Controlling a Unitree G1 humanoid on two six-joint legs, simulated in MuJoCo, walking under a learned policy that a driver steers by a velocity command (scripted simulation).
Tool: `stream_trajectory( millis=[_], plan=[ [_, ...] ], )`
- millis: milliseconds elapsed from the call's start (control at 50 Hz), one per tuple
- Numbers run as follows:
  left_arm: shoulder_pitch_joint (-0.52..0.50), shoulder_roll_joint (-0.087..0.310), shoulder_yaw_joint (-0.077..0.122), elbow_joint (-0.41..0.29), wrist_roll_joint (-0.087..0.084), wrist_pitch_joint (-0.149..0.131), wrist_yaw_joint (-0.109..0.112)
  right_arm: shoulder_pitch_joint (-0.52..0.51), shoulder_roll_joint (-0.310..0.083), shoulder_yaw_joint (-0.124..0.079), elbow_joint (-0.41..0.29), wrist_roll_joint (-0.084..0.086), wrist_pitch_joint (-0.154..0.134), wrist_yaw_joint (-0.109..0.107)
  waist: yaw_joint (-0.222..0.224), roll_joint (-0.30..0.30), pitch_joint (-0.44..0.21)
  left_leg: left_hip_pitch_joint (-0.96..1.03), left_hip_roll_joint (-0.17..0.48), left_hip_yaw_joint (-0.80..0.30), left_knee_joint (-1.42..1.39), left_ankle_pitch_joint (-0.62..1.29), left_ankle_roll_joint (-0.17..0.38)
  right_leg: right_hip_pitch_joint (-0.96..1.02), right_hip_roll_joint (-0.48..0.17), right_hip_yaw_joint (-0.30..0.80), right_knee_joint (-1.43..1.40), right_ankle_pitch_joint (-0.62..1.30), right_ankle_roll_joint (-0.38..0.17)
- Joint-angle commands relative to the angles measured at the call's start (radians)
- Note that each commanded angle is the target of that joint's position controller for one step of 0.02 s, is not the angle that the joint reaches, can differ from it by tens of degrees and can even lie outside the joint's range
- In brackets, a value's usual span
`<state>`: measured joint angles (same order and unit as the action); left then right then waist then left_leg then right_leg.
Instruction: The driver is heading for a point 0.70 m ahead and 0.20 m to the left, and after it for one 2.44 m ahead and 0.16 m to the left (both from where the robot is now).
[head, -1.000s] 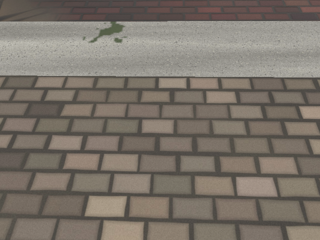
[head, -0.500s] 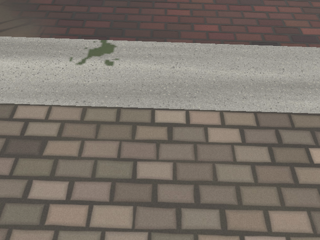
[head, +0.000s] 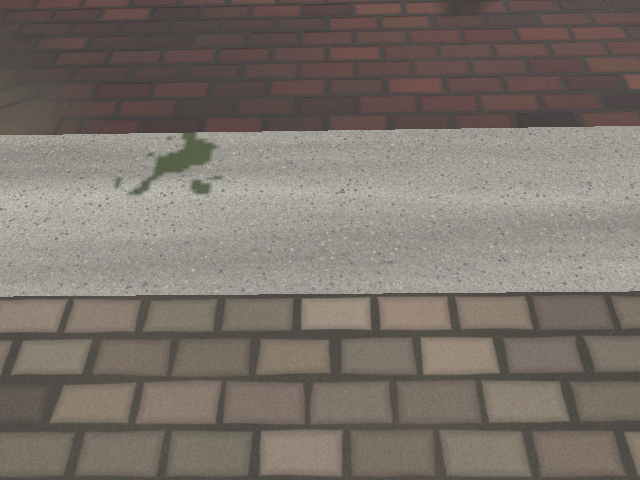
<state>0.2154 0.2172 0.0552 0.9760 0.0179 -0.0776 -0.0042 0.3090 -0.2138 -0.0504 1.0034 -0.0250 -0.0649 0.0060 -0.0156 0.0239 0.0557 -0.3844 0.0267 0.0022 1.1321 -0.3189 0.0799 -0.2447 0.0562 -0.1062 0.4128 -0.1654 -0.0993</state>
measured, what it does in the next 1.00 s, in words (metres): walks ahead: left foot, then right foot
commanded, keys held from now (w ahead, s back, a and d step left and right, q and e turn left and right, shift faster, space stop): w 0.72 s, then w+q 0.28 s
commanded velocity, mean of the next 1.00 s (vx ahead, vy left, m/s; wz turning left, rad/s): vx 0.50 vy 0.00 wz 0.07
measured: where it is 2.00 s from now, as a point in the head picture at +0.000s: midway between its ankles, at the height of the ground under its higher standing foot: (322, 364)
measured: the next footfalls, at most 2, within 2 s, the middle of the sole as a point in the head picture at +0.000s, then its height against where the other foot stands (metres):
left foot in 0.40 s outside the picture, level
right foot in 0.96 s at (369, 386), level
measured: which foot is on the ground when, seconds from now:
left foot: up 0.00-0.38, down 0.40-0.98, up 1.00-1.00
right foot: down 0.00-0.40, up 0.42-0.94, down 0.96-1.00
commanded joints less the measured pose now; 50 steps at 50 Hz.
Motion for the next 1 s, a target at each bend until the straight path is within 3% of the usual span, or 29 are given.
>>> stream_trajectory(
  millis=[20,60,160,280,340,380,400,420,440,460,480,500,540,580,620,660,740,840,900,920,940,960,980,1000],
  plan=[
    [0.094,0.062,0.005,0.006,-0.008,-0.029,0.005,0.073,-0.033,-0.011,-0.027,-0.015,0.019,0.015,-0.02,-0.077,-0.028,-0.123,0.06,-0.023,-0.016,0.058,-0.022,0.094,-0.266,0.269,-0.255,0.183,-0.108],
    [0.131,0.089,0.01,0.021,-0.009,-0.035,0.007,0.001,-0.036,-0.012,-0.052,-0.016,0.03,0.02,-0.018,-0.075,-0.003,-0.188,0.076,-0.005,-0.067,0.114,-0.04,0.099,-0.256,0.235,-0.282,0.198,-0.112],
    [0.215,0.081,0.001,0.043,-0.008,-0.03,0.007,-0.211,-0.037,-0.004,-0.125,-0.004,0.03,0.024,0.028,-0.074,0.038,-0.27,0.081,0.037,-0.302,0.265,-0.068,0.156,-0.223,0.174,-0.302,0.285,-0.095],
    [0.312,0.089,-0.001,0.082,0.003,-0.024,0.019,-0.363,-0.038,0.008,-0.181,0.002,0.02,0.02,0.074,-0.087,0.055,-0.262,0.037,0.074,-0.504,0.283,-0.034,0.317,-0.259,0.152,-0.258,0.413,-0.1],
    [0.289,0.106,0.004,0.089,0.01,-0.019,0.028,-0.337,-0.055,0.0,-0.187,0.003,0.007,0.015,0.039,-0.092,0.043,-0.181,0.003,0.084,-0.568,0.185,0.011,0.375,-0.284,0.136,-0.168,0.609,-0.086],
    [0.256,0.121,0.009,0.088,0.01,-0.016,0.028,-0.147,-0.081,-0.018,-0.127,0.0,-0.005,0.002,-0.045,-0.09,-0.053,0.061,-0.061,0.112,-0.636,0.153,0.051,0.357,-0.26,0.105,0.054,0.824,-0.059],
    [0.242,0.113,0.005,0.079,0.003,-0.014,0.025,0.029,-0.114,-0.034,-0.069,-0.013,-0.016,-0.008,-0.115,-0.06,-0.147,0.303,-0.032,0.076,-0.673,0.194,0.084,0.24,-0.219,0.073,0.259,0.718,-0.039],
    [0.268,0.054,-0.012,0.041,-0.022,-0.016,0.017,0.19,-0.213,-0.06,-0.044,-0.039,-0.022,-0.019,-0.142,0.074,-0.285,0.596,0.23,-0.245,-0.695,0.097,0.16,-0.033,-0.135,0.021,0.594,0.319,-0.005],
    [0.355,0.021,-0.009,0.047,-0.035,-0.013,0.01,0.189,-0.257,-0.071,-0.04,-0.026,-0.011,-0.007,-0.093,0.216,-0.361,0.722,0.416,-0.668,-0.832,0.107,0.275,-0.298,0.036,0.07,0.87,-0.39,0.014],
    [0.251,0.094,0.011,0.038,-0.01,-0.006,0.013,0.075,-0.203,-0.06,-0.053,0.007,-0.002,-0.002,-0.059,0.054,-0.223,0.596,0.351,-0.577,-0.858,0.002,0.23,-0.377,-0.042,0.17,0.913,-0.3,-0.003],
    [0.177,0.086,0.012,0.013,-0.005,-0.012,0.006,-0.023,-0.137,-0.041,-0.072,0.013,-0.004,0.001,-0.032,0.021,-0.098,0.439,0.316,-0.435,-0.895,0.02,0.198,-0.384,-0.08,0.163,0.869,-0.203,-0.004],
    [0.15,0.065,0.01,0.01,-0.004,-0.011,0.003,-0.066,-0.09,-0.028,-0.074,0.009,-0.011,0.004,-0.004,-0.001,-0.043,0.338,0.267,-0.34,-0.933,0.089,0.162,-0.347,-0.113,0.156,0.811,-0.145,-0.002],
    [0.177,0.032,0.007,0.02,0.019,0.012,-0.007,-0.057,-0.042,-0.011,-0.047,0.013,-0.024,-0.003,0.042,0.033,-0.02,0.23,0.2,-0.209,-0.967,0.205,0.119,-0.259,-0.141,0.146,0.735,-0.108,0.021],
    [0.164,0.021,0.008,0.013,0.022,0.029,-0.015,0.006,-0.06,-0.012,-0.02,0.014,-0.039,-0.007,0.051,0.03,-0.021,0.221,0.184,-0.162,-0.979,0.309,0.125,-0.261,-0.143,0.124,0.705,-0.087,0.04],
    [0.089,0.025,0.008,-0.015,0.023,0.04,-0.02,0.043,-0.089,-0.016,-0.006,0.015,-0.044,-0.008,0.047,0.028,0.002,0.229,0.175,-0.128,-1.005,0.326,0.13,-0.329,-0.159,0.108,0.651,-0.03,0.059],
    [-0.005,0.034,0.008,-0.048,0.019,0.044,-0.022,0.082,-0.088,-0.013,0.003,0.015,-0.043,-0.008,0.028,0.028,0.027,0.255,0.163,-0.106,-1.024,0.348,0.126,-0.396,-0.171,0.092,0.572,0.037,0.075],
    [-0.162,0.023,-0.003,-0.103,0.009,0.039,-0.025,0.152,-0.077,-0.005,0.02,0.015,-0.04,-0.009,-0.012,0.031,0.045,0.302,0.139,-0.07,-1.019,0.448,0.111,-0.402,-0.155,0.057,0.361,0.14,0.09],
    [-0.286,0.034,-0.01,-0.158,0.004,0.027,-0.02,0.225,-0.096,-0.007,0.042,0.006,-0.03,-0.02,-0.049,0.039,0.049,0.44,0.167,-0.117,-0.944,0.565,0.133,-0.406,-0.115,0.051,0.213,0.133,0.083],
    [-0.256,0.061,-0.003,-0.173,-0.002,0.009,-0.016,0.189,-0.121,-0.017,0.034,-0.002,-0.024,-0.028,-0.012,0.052,0.033,0.469,0.185,-0.144,-0.86,0.686,0.118,-0.308,-0.09,0.062,0.142,0.04,0.056],
    [-0.184,0.076,0.004,-0.155,-0.002,0.001,-0.01,0.163,-0.131,-0.021,0.027,-0.002,-0.024,-0.027,0.023,0.057,0.001,0.449,0.174,-0.138,-0.787,0.785,0.101,-0.194,-0.063,0.054,0.109,0.003,0.042],
    [-0.045,0.097,0.016,-0.113,0.002,-0.01,-0.001,0.14,-0.136,-0.024,0.021,0.004,-0.023,-0.022,0.084,0.031,-0.071,0.409,0.135,-0.112,-0.635,0.826,0.081,-0.008,-0.039,0.04,0.04,0.032,0.023],
    [0.124,0.152,0.035,-0.074,0.023,-0.023,0.013,0.125,-0.114,-0.019,0.001,0.015,-0.026,-0.017,0.146,-0.019,-0.185,0.255,0.08,-0.08,-0.409,0.657,0.061,0.257,-0.141,0.136,0.03,0.027,-0.014],
    [0.234,0.27,0.065,-0.082,0.052,-0.023,0.022,0.206,-0.007,0.002,-0.042,0.058,-0.024,-0.013,0.134,-0.211,-0.363,-0.071,-0.06,0.012,-0.045,0.156,0.012,0.582,-0.455,0.534,-0.004,-0.076,-0.109],
    [0.179,0.243,0.061,-0.092,0.03,-0.003,0.015,0.216,-0.066,-0.016,-0.04,0.04,-0.015,-0.02,0.108,-0.225,-0.389,-0.198,-0.093,-0.039,0.108,-0.202,0.023,0.542,-0.521,0.764,-0.126,-0.124,-0.148]
  ],
)
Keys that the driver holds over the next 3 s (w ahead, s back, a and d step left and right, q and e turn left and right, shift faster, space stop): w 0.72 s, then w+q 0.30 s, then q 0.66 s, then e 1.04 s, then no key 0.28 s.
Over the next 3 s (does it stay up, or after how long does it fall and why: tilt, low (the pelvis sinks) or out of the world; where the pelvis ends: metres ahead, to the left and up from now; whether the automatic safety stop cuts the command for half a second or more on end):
stays up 0.69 0.01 0.01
